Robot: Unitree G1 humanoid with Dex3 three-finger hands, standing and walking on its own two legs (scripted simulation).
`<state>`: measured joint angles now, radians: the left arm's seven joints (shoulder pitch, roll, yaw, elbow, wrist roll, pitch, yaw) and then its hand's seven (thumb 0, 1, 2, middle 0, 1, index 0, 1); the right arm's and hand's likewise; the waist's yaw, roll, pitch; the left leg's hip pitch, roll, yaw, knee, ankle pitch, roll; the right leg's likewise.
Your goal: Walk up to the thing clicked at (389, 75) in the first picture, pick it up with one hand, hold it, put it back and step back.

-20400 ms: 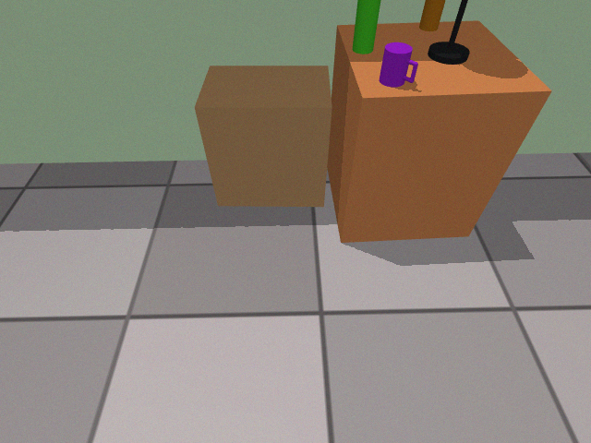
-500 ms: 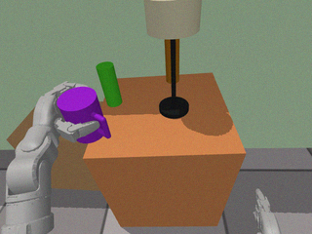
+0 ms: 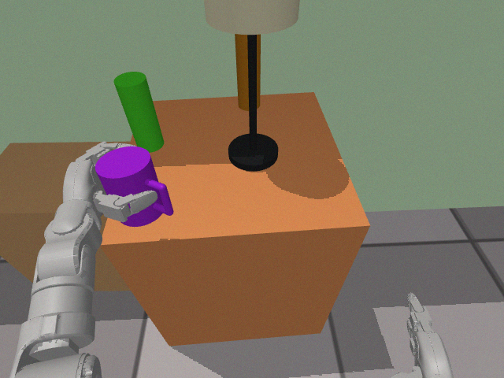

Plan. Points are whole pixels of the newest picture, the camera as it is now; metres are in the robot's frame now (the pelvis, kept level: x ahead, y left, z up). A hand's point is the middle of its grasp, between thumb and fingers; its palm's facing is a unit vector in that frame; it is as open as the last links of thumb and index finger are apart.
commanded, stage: crouch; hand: left
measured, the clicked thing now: (141, 190) +0.39 +0.16 +0.12
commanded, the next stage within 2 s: lower in 0.92 s
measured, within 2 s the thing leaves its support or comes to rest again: rests again in 1.70 s
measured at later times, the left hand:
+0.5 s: hand (136, 173) +0.46 +0.19 +0.09, palm faces +0.12 -0.99 +0.00, open 11.1 cm
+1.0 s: hand (138, 172) +0.49 +0.20 +0.07, palm faces +0.11 -0.99 -0.01, open 11.1 cm
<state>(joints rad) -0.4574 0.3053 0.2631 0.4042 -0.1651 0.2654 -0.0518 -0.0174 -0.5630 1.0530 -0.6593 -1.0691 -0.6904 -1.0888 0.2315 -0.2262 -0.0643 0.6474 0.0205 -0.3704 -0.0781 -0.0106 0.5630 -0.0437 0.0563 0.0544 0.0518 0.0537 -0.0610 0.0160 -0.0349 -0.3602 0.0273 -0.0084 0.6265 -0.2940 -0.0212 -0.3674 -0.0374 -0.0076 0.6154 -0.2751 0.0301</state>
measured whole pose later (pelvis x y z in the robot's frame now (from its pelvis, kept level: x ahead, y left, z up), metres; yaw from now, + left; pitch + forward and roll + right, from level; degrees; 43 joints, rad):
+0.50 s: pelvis +0.00 +0.01 -0.01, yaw -1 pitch +8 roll -1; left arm -0.69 0.37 0.31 0.87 -0.14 -0.10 -0.07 -0.02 -0.57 1.06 -0.67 -1.06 -0.70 -1.08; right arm 0.28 -0.23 -0.06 0.48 0.01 -0.23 -0.04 -0.01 0.55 -0.05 0.06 0.05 0.05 0.05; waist -0.10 0.01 -0.04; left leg -0.53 0.03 0.01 0.73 -0.34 -0.01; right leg -0.53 -0.03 0.01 0.70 -0.30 0.04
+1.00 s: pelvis +0.01 +0.01 -0.03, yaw -1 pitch +13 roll -1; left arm -0.77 0.44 0.35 1.01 -0.12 -0.19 -0.11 -0.02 -0.58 1.06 -0.68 -1.05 -0.71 -1.07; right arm 0.30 -0.23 -0.03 0.32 0.00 -0.13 -0.03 -0.01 0.53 -0.05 0.06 0.05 0.05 0.05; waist -0.13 0.00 -0.08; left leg -0.68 0.05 0.00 0.86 -0.40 -0.02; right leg -0.68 -0.02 0.01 0.81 -0.35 0.04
